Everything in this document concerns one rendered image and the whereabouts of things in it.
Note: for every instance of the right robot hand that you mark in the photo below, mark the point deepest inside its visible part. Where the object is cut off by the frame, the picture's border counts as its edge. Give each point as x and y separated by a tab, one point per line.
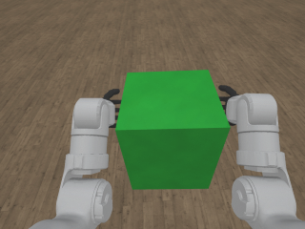
231	92

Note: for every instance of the left robot hand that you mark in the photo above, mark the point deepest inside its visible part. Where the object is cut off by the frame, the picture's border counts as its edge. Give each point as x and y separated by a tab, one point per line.
107	96

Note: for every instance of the left robot upper arm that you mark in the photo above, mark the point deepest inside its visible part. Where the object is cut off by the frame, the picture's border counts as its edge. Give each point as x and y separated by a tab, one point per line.
83	203

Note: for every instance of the carton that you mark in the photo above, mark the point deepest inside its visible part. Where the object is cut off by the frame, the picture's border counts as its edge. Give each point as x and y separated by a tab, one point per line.
171	129

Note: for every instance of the left robot forearm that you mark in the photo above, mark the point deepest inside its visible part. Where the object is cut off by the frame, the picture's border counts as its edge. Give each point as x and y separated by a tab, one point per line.
91	119

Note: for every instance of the right robot forearm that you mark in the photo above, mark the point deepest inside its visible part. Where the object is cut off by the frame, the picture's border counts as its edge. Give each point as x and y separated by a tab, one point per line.
256	120

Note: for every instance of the right robot upper arm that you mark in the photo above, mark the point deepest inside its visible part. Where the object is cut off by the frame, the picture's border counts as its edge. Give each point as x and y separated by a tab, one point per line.
265	203

